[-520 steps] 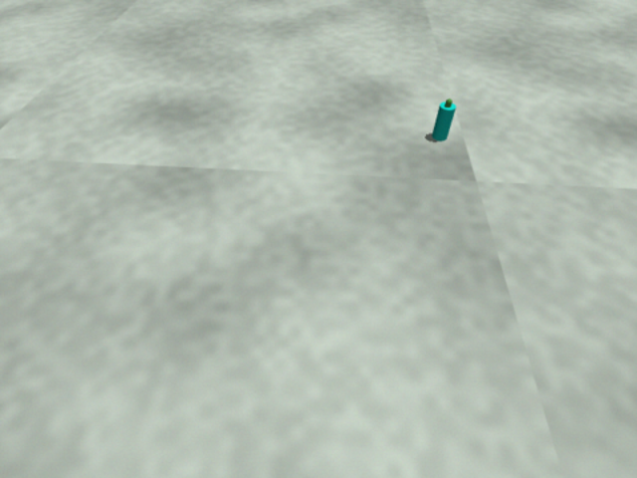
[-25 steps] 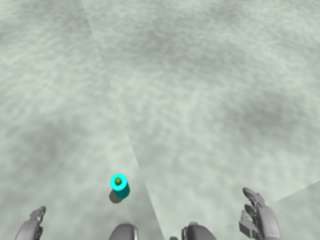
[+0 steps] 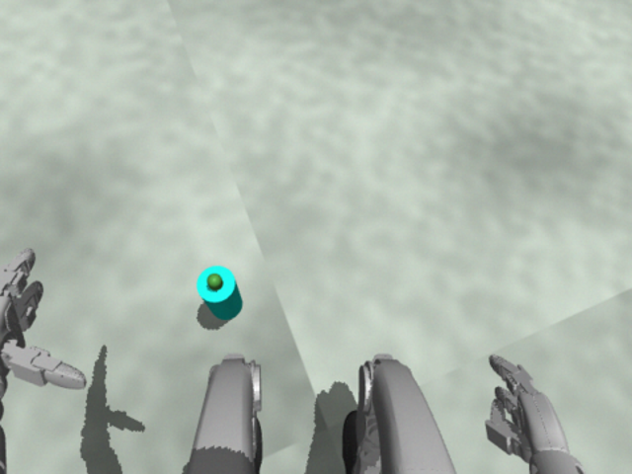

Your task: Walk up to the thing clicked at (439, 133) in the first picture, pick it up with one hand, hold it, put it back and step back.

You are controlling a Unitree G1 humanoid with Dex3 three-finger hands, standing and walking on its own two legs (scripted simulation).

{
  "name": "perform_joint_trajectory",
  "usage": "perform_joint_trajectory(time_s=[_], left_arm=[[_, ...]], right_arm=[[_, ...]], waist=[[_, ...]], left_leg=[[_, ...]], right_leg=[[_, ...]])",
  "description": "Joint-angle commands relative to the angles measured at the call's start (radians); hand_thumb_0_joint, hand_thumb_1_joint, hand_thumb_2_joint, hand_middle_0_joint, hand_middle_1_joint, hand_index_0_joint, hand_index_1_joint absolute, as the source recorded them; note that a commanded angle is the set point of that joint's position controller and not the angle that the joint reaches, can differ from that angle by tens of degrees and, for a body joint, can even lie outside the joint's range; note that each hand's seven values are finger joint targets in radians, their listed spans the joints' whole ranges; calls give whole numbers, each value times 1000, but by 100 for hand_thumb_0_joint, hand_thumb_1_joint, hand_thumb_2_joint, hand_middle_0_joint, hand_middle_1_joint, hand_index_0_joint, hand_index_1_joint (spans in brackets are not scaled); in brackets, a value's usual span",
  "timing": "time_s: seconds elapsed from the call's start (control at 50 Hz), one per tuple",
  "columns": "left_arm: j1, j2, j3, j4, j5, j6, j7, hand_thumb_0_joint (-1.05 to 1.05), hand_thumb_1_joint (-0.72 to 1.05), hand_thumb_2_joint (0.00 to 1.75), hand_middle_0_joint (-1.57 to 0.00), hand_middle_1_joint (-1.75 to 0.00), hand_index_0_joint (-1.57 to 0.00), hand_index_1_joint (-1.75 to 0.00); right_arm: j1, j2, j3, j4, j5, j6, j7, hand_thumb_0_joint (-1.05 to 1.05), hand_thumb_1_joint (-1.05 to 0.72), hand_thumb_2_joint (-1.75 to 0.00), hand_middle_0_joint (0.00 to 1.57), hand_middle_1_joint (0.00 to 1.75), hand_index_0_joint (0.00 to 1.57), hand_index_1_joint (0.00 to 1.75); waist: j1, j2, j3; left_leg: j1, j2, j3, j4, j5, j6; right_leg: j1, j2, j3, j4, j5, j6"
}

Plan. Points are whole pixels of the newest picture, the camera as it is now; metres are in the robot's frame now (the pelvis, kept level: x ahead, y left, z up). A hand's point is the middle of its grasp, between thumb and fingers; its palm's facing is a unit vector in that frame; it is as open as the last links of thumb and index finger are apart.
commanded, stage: go down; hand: left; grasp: from the side
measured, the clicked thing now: (220, 292) +0.44 +0.19 -0.46
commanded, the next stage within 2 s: approach in 1.44 s
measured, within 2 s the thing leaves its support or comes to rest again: neither
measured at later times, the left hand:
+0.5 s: hand (59, 303) +0.34 +0.36 -0.13, palm faces +0.12 -0.99 -0.12, open 17.3 cm
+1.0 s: hand (57, 295) +0.35 +0.38 -0.16, palm faces +0.11 -0.99 -0.10, open 17.5 cm
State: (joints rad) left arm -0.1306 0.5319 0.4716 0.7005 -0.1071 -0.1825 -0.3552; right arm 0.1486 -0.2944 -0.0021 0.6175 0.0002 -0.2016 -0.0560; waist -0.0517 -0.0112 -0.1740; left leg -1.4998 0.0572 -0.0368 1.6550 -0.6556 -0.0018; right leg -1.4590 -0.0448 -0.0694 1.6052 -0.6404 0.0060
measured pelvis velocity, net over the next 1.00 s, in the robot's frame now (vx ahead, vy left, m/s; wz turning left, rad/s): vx -0.04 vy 0.00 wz -0.06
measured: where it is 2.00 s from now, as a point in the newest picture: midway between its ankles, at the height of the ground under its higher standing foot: outside the picture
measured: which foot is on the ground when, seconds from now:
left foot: down 0.00-1.00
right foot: down 0.00-1.00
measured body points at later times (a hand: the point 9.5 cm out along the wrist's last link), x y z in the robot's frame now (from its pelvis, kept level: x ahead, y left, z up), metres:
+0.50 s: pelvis -0.03 +0.00 -0.09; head +0.17 +0.04 +0.31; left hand +0.33 +0.41 -0.12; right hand +0.13 -0.28 -0.20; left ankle +0.05 +0.12 -0.53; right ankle +0.05 -0.13 -0.53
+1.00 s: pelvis -0.04 +0.00 -0.14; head +0.17 +0.05 +0.25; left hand +0.34 +0.43 -0.15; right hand +0.11 -0.28 -0.25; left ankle +0.05 +0.12 -0.53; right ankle +0.05 -0.13 -0.53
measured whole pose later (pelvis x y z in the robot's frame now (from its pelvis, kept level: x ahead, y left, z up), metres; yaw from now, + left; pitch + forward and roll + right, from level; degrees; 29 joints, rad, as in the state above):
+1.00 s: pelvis -0.04 +0.00 -0.14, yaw -3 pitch +33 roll -6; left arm -0.51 0.81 0.75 1.03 -0.18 -0.37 -0.68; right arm 0.11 -0.34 0.08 0.68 -0.03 -0.18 -0.03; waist -0.08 -0.02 -0.13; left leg -2.03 0.06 -0.09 2.13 -0.69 0.01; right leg -1.97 -0.04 -0.08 2.06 -0.67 0.00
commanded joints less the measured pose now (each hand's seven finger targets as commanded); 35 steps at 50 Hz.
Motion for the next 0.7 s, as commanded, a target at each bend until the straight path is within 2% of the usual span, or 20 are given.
perform_joint_trajectory(time_s=[0.0, 0.02, 0.04, 0.06, 0.08, 0.14, 0.16, 0.18, 0.2, 0.22, 0.28, 0.36, 0.38, 0.4, 0.42, 0.48, 0.52, 0.54, 0.62, 0.68], left_arm=[[-12, 306, 153, -19, -28, -68, -37, 0, -54, 8, -6, -7, -5, -8], [-70, 351, 182, -58, -33, -84, -48, 0, -54, 8, -6, -7, -5, -8], [-77, 333, 169, 7, -34, -92, -61, 0, -54, 8, -6, -8, -5, -8], [-127, 349, 185, 2, -45, -113, -72, 0, -55, 9, -6, -8, -5, -9], [-213, 409, 214, -73, -48, -142, -83, 0, -54, 8, -6, -8, -5, -8], [-316, 429, 217, -33, -58, -195, -120, 0, -49, 8, -5, -7, -5, -7], [-355, 434, 222, -29, -60, -212, -130, 0, -47, 8, -5, -7, -4, -7], [-351, 437, 213, 29, -55, -218, -143, 0, -46, 7, -5, -6, -4, -7], [-354, 459, 242, 57, -61, -226, -153, 0, -48, 7, -5, -7, -4, -7], [-368, 462, 230, 82, -58, -231, -165, 0, -48, 7, -5, -7, -5, -7], [-389, 490, 246, 125, -59, -238, -202, 0, -50, 6, -6, -7, -5, -7], [-342, 537, 298, 183, -70, -232, -231, 0, -51, 6, -6, -6, -5, -6], [-384, 558, 302, 124, -75, -235, -237, 0, -51, 6, -6, -5, -5, -5], [-342, 543, 297, 192, -78, -229, -243, 0, -52, 5, -6, -4, -4, -5], [-381, 575, 314, 137, -80, -234, -243, 0, -52, 6, -6, -4, -5, -5], [-415, 616, 335, 114, -84, -245, -253, 0, -51, 5, -6, -4, -4, -5], [-448, 597, 325, 119, -93, -253, -262, 0, -52, 6, -6, -4, -4, -5], [-462, 619, 339, 94, -96, -258, -265, 0, -52, 6, -6, -5, -4, -6], [-509, 611, 319, 120, -103, -260, -293, 0, -54, 6, -6, -4, -4, -5], [-522, 620, 318, 130, -102, -253, -312, 0, -55, 6, -6, -4, -4, -5]], right_arm=[[73, -194, -68, -101, 10, -25, -7, 0, -89, -90, 20, 30, 20, 30], [79, -192, -66, -89, 9, -20, -5, 0, -89, -90, 20, 30, 20, 30], [72, -194, -67, -87, 8, -18, -4, 0, -90, -90, 20, 30, 20, 30], [72, -192, -64, -80, 6, -19, -3, 0, -89, -90, 20, 30, 20, 30], [68, -195, -63, -77, 6, -21, -3, 0, -90, -90, 20, 30, 20, 30], [73, -198, -59, -61, -2, -28, -6, 0, -90, -90, 20, 30, 20, 30], [79, -205, -60, -50, -3, -31, -6, 0, -90, -90, 20, 30, 20, 30], [72, -201, -53, -47, -6, -34, -8, 0, -91, -90, 20, 30, 20, 30], [73, -204, -49, -47, -7, -34, -9, 0, -91, -90, 20, 30, 20, 30], [77, -207, -44, -43, -8, -34, -11, 0, -91, -90, 20, 30, 20, 30], [80, -224, -41, -35, -12, -27, -9, 0, -91, -90, 20, 30, 20, 30], [85, -231, -24, -22, -12, -21, -4, 0, -91, -90, 20, 30, 20, 30], [91, -235, -20, -21, -12, -20, -4, 0, -91, -90, 20, 30, 20, 30], [86, -235, -19, -17, -13, -17, -2, 0, -92, -91, 20, 30, 20, 30], [93, -233, -17, -17, -13, -16, 0, 0, -91, -91, 20, 30, 20, 30], [77, -242, -20, -20, -13, -14, 0, 0, -92, -91, 20, 30, 20, 30], [71, -243, -22, -17, -15, -15, -2, 0, -92, -91, 20, 30, 20, 30], [73, -247, -22, -16, -16, -16, -3, 0, -92, -91, 20, 30, 20, 30], [78, -251, -16, -3, -22, -22, -5, 0, -93, -91, 20, 30, 20, 30], [89, -258, -12, 11, -29, -23, -6, 0, -93, -91, 20, 30, 20, 30]], waist=[[67, 140, -487], [68, 133, -510], [51, 99, -481], [45, 87, -479], [53, 111, -517], [13, 127, -497], [14, 136, -507], [5, 142, -478], [12, 133, -483], [8, 139, -487], [23, 185, -501], [51, 192, -541], [51, 221, -570], [49, 179, -544], [49, 182, -572], [53, 191, -546], [31, 186, -535], [33, 192, -548], [9, 198, -554], [15, 218, -580]], left_leg=[[348, -33, -51, -227, 295, 15], [320, -34, -45, -196, 323, 18], [272, -36, -39, -175, 300, 23], [228, -36, -32, -147, 298, 27], [235, -34, -29, -131, 275, 28], [185, -29, -30, -92, 192, 29], [198, -27, -35, -89, 177, 27], [156, -29, -31, -76, 147, 26], [138, -30, -28, -62, 130, 29], [131, -29, -33, -63, 117, 26], [129, -28, -47, -52, 80, 20], [119, -27, -44, -7, 167, 18], [123, -28, -43, 1, 211, 15], [102, -29, -40, 21, 213, 21], [78, -31, -30, 39, 232, 22], [48, -25, -36, 46, 156, 22], [12, -24, -31, 69, 121, 24], [13, -24, -30, 74, 126, 25], [2, -23, -27, 115, 141, 26], [7, -24, -23, 149, 200, 24]], right_leg=[[168, 32, 26, -142, 230, -44], [169, 32, 25, -124, 253, -43], [157, 32, 28, -119, 236, -41], [154, 33, 32, -104, 239, -40], [137, 33, 39, -92, 220, -41], [71, 33, 47, -66, 157, -38], [46, 35, 45, -57, 146, -39], [23, 33, 51, -53, 118, -40], [14, 34, 54, -52, 104, -39], [2, 35, 51, -41, 94, -41], [-68, 35, 33, 1, 68, -46], [-83, 39, 14, 63, 124, -51], [-72, 38, 9, 81, 157, -53], [-89, 39, 10, 83, 154, -51], [-62, 40, 11, 93, 169, -50], [-105, 41, 12, 113, 115, -50], [-118, 42, 17, 121, 98, -47], [-118, 41, 15, 130, 103, -47], [-147, 41, 13, 149, 113, -46], [-152, 39, 12, 174, 154, -48]])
